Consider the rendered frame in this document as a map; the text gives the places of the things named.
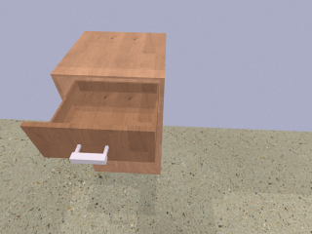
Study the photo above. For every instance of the drawer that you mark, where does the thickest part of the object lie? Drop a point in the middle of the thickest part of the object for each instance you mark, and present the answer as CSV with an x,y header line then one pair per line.
x,y
95,114

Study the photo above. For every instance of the handle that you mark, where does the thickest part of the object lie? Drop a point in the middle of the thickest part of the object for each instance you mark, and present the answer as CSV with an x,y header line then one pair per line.
x,y
77,157

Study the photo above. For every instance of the cabinet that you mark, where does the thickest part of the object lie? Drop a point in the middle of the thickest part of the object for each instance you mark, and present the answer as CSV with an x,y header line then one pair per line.
x,y
114,56

